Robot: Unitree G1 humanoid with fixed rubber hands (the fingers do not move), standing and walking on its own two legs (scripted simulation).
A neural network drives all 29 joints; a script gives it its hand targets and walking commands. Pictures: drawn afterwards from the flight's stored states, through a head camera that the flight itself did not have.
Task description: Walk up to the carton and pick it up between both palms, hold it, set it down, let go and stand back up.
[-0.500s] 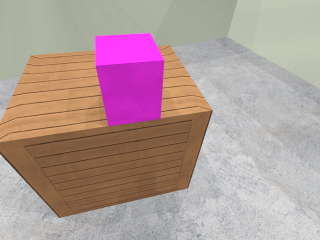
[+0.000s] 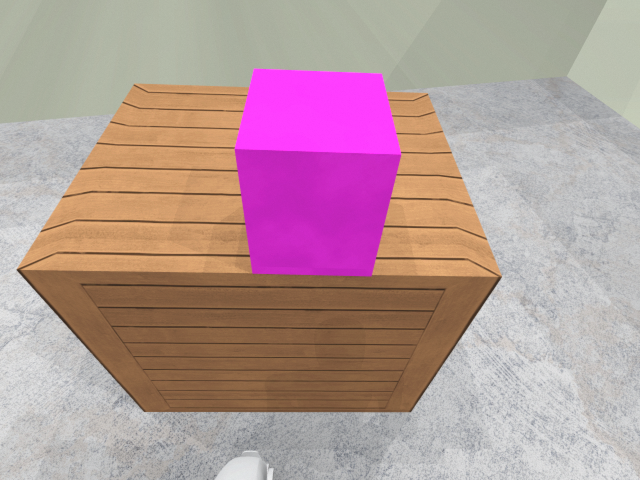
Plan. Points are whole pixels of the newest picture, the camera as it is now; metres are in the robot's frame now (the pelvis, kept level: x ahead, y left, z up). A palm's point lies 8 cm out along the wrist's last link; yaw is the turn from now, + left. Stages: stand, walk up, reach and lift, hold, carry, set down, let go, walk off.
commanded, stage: walk up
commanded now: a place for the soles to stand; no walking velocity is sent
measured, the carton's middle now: (315, 176) +0.55 +0.03 +0.07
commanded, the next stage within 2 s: none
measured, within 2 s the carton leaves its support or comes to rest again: neither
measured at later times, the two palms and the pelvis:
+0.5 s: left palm (130, 470) +0.17 +0.24 -0.11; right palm (523, 475) +0.18 -0.28 -0.13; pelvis +0.08 -0.02 -0.02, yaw +4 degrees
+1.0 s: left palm out of the picture +0.11 +0.26 -0.11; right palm (509, 470) +0.18 -0.25 -0.10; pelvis +0.07 +0.00 +0.00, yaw +4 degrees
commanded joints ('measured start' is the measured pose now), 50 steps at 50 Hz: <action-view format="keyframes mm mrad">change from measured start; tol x32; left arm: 1 -11 195 45 -92 -7 -3 9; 50 -165 145 27 -148 -32 10 2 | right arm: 1 60 -77 -39 -96 -5 -40 -28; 50 -50 -158 4 -52 47 -16 -25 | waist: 1 -57 -83 27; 4 -156 261 -184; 23 -51 -227 -100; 50 -48 20 -66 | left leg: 1 261 -46 53 -138 72 45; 5 575 375 -721 -400 -72 332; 16 213 120 -146 -256 517 224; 26 40 -62 -113 368 -390 -27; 35 362 -28 -55 -315 -41 9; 38 26 137 -270 -428 -394 114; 50 186 47 -127 -337 -148 46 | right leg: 1 -233 -222 119 -6 350 -146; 7 -529 -25 162 891 -142 12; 20 -94 22 98 99 261 18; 23 -289 -372 565 -156 160 -208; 50 -207 -63 219 -19 150 -7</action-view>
